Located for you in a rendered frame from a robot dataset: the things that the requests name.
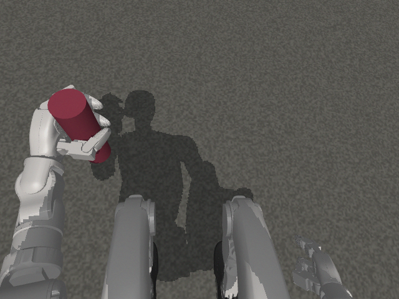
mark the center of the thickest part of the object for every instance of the left robot arm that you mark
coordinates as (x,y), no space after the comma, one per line
(35,258)

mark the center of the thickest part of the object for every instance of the right robot hand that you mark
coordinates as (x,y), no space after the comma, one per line
(311,275)

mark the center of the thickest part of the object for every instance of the can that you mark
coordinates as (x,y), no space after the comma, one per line
(71,110)

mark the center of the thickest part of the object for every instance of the right robot arm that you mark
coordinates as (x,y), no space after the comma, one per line
(334,291)

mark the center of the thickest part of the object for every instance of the right robot foot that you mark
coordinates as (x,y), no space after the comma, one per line
(219,270)

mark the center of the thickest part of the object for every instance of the left robot hand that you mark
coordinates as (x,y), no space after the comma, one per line
(47,137)

